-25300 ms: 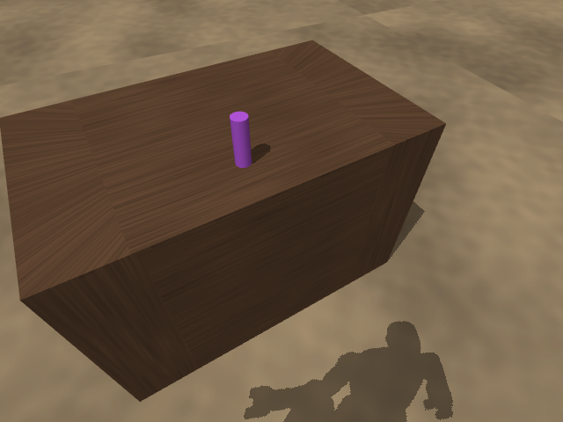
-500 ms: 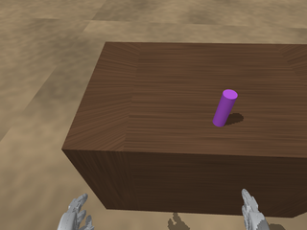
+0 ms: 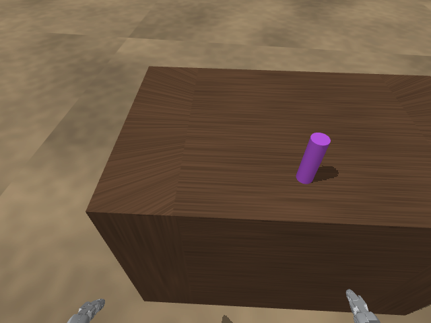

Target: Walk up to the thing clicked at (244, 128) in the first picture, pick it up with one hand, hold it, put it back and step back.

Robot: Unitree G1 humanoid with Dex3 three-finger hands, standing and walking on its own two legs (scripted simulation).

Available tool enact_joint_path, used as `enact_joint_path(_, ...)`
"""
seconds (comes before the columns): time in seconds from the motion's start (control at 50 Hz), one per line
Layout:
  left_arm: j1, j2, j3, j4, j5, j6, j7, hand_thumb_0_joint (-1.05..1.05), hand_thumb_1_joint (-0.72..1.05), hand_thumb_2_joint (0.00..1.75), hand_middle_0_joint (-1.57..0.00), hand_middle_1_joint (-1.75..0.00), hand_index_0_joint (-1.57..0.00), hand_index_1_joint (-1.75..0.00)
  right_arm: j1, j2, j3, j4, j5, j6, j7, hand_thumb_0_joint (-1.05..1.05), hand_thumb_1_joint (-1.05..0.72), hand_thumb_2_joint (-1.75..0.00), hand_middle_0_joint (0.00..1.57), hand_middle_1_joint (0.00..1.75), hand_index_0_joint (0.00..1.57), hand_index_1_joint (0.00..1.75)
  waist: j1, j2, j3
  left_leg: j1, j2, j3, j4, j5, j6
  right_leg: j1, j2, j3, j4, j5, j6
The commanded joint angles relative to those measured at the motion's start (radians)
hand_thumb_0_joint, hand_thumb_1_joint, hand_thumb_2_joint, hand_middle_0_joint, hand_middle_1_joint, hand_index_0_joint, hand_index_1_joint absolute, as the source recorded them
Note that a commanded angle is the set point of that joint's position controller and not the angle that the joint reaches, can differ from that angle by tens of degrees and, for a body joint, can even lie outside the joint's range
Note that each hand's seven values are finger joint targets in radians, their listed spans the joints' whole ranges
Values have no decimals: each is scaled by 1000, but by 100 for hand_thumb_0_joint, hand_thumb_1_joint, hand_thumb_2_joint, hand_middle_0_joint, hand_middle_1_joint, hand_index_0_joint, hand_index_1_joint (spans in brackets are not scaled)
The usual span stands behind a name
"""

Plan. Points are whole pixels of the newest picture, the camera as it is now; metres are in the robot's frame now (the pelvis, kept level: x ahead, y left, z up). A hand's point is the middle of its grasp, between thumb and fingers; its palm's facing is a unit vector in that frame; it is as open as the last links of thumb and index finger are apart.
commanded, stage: home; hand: right
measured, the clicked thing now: (311, 159) +0.49 -0.21 +0.03
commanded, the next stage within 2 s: stand in 1.72 s
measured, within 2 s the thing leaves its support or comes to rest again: neither
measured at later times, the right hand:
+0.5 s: hand out of the picture +0.04 -0.25 -0.11, palm faces -0.05 +0.93 -0.37, open 17.3 cm
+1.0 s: hand out of the picture +0.03 -0.26 -0.11, palm faces -0.04 +0.93 -0.35, open 17.3 cm
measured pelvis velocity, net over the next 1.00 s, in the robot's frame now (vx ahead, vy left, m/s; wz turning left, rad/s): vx -0.02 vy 0.00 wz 0.00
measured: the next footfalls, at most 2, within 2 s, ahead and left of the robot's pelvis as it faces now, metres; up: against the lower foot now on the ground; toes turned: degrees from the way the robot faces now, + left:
none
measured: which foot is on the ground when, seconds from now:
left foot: down 0.00-1.00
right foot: down 0.00-1.00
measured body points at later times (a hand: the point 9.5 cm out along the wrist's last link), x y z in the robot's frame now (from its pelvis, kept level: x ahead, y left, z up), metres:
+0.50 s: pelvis -0.02 +0.00 +0.04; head -0.03 +0.01 +0.49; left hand +0.04 +0.29 -0.10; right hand +0.04 -0.30 -0.09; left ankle +0.01 +0.13 -0.70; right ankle -0.01 -0.13 -0.70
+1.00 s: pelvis -0.02 +0.00 +0.05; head -0.02 +0.00 +0.49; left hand +0.02 +0.30 -0.09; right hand +0.04 -0.31 -0.09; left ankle +0.01 +0.13 -0.70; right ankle -0.01 -0.13 -0.70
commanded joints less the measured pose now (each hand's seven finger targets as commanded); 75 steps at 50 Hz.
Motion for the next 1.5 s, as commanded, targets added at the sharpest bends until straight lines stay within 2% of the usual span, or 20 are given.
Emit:
enact_joint_path(0.0, -15, 192, 68, -42, -8, -32, -1, 0, 90, 90, -20, -30, -20, -30, -65, -177, -70, 12, 15, -58, -2, 0, 56, -5, 5, 5, 5, 5, 11, 5, -58, 97, 53, -85, -152, 322, 77, 58, -41, 83, -198, 292, -76)
enact_joint_path(0.06, -52, 211, 69, -10, -9, -28, -6, 0, 90, 90, -20, -30, -20, -30, -67, -185, -63, 98, 14, -55, 1, 0, 57, -4, 5, 5, 5, 5, -8, -35, -29, 136, 40, -73, -178, 263, 69, 47, -65, 128, -272, 228, -87)
enact_joint_path(0.12, -35, 216, 65, 33, -12, -24, -7, 0, 90, 90, -20, -30, -20, -30, -83, -217, -65, 175, 17, -52, 3, 0, 56, -5, 5, 5, 5, 5, 3, 2, -12, 155, 60, -104, -240, 249, 73, 78, -46, 102, -302, 210, -75)
enact_joint_path(0.16, -40, 229, 63, 66, -11, -21, -7, 0, 90, 90, -20, -30, -20, -30, -101, -214, -59, 217, 22, -49, 5, 0, 56, -5, 5, 5, 5, 5, -4, -25, 14, 171, 59, -99, -275, 211, 65, 76, -55, 119, -356, 176, -75)
enact_joint_path(0.2, -45, 235, 62, 93, -17, -19, -7, 0, 90, 90, -20, -30, -20, -30, -87, -225, -53, 268, 24, -50, 3, 0, 55, -5, 5, 5, 5, 5, -9, 3, -18, 225, 68, -101, -305, 261, 61, 112, -54, 111, -360, 220, -72)
enact_joint_path(0.28, -32, 239, 54, 158, -25, -14, -7, 0, 90, 90, -20, -30, -20, -30, -107, -244, -44, 348, 28, -47, 1, 0, 54, -6, 5, 5, 5, 5, -2, 28, -10, 243, 88, -113, -380, 283, 58, 191, -52, 98, -411, 251, -62)
enact_joint_path(0.36, -42, 252, 46, 215, -28, -12, -9, 0, 90, 90, -20, -30, -20, -30, -121, -243, -31, 416, 36, -42, 2, 0, 55, -6, 5, 5, 5, 5, -8, 10, 40, 258, 82, -104, -443, 246, 40, 207, -65, 112, -491, 225, -57)
enact_joint_path(0.46, -39, 247, 41, 266, -30, -12, -11, 0, 90, 90, -20, -30, -20, -30, -149, -249, -28, 471, 39, -36, 4, 0, 55, -6, 5, 5, 5, 5, -1, 29, 66, 262, 90, -118, -501, 167, 38, 227, -59, 92, -529, 205, -48)
enact_joint_path(0.52, -45, 248, 40, 290, -31, -11, -11, 0, 90, 90, -20, -30, -20, -30, -158, -249, -28, 493, 41, -36, 4, 0, 54, -6, 5, 5, 5, 5, 1, 29, 65, 260, 94, -119, -526, 180, 36, 253, -64, 91, -537, 219, -47)
enact_joint_path(0.58, -42, 249, 41, 310, -28, -11, -11, 0, 90, 90, -20, -30, -20, -30, -164, -250, -29, 513, 42, -31, 7, 0, 54, -6, 5, 5, 5, 5, -2, 21, 87, 263, 93, -124, -544, 113, 33, 230, -60, 90, -558, 164, -41)
enact_joint_path(0.68, -53, 244, 39, 323, -29, -11, -13, 0, 90, 90, -20, -30, -20, -30, -169, -249, -28, 533, 41, -26, 10, 0, 54, -6, 5, 5, 5, 5, -5, 29, 85, 263, 92, -120, -555, 96, 34, 231, -65, 94, -575, 155, -42)
enact_joint_path(0.86, -56, 246, 38, 342, -31, -11, -12, 0, 90, 90, -20, -30, -20, -30, -181, -255, -29, 551, 44, -22, 12, 0, 52, -7, 6, 6, 6, 6, -6, 19, 76, 278, 93, -117, -560, 122, 32, 231, -69, 93, -587, 166, -38)
enact_joint_path(0.96, -72, 248, 38, 347, -33, -15, -7, 0, 90, 90, -20, -30, -20, -30, -185, -253, -27, 557, 47, -23, 11, 0, 53, -7, 6, 6, 6, 6, -12, 2, 34, 317, 100, -107, -543, 236, 38, 273, -85, 97, -584, 270, -38)
enact_joint_path(1.08, -75, 247, 35, 354, -36, -14, -6, 0, 90, 90, -20, -30, -20, -30, -200, -247, -22, 564, 49, -23, 11, 0, 52, -7, 6, 6, 6, 6, -9, 5, 30, 332, 101, -103, -547, 308, 32, 289, -85, 82, -581, 325, -33)
enact_joint_path(1.1, -73, 250, 36, 355, -36, -15, -6, 0, 90, 90, -20, -30, -20, -30, -197, -255, -24, 567, 48, -23, 10, 0, 52, -7, 6, 6, 6, 6, -9, 16, 31, 333, 101, -103, -548, 287, 33, 288, -87, 86, -585, 316, -31)
enact_joint_path(1.16, -79, 243, 35, 354, -36, -15, -5, 0, 90, 90, -20, -30, -20, -30, -198, -252, -24, 569, 49, -25, 9, 0, 52, -7, 6, 6, 6, 6, -9, 8, 4, 350, 108, -98, -538, 403, 30, 320, -90, 77, -569, 403, -30)
enact_joint_path(1.28, -89, 241, 37, 351, -36, -12, -6, 0, 90, 90, -20, -30, -20, -30, -206, -252, -25, 571, 47, -25, 7, 0, 49, -9, 6, 6, 6, 6, -6, 17, 17, 347, 107, -93, -549, 377, 29, 315, -90, 74, -577, 379, -27)
enact_joint_path(1.3, -92, 241, 38, 352, -36, -11, -5, 0, 90, 90, -20, -30, -20, -30, -209, -250, -26, 571, 49, -25, 7, 0, 49, -9, 6, 6, 6, 6, -6, 21, 5, 352, 112, -95, -545, 412, 29, 335, -94, 71, -572, 398, -29)
enact_joint_path(1.4, -96, 239, 38, 351, -36, -12, -5, 0, 90, 90, -20, -30, -20, -30, -218, -253, -28, 570, 48, -25, 7, 0, 50, -8, 6, 6, 6, 6, -6, 18, 9, 361, 110, -96, -546, 415, 26, 328, -94, 65, -577, 399, -25)
enact_joint_path(1.48, -104, 244, 40, 346, -37, -15, -4, 0, 90, 90, -20, -30, -20, -30, -210, -250, -29, 572, 50, -27, 8, 0, 48, -9, 6, 6, 6, 6, -9, 3, -16, 377, 111, -90, -539, 485, 26, 355, -99, 64, -575, 476, -24)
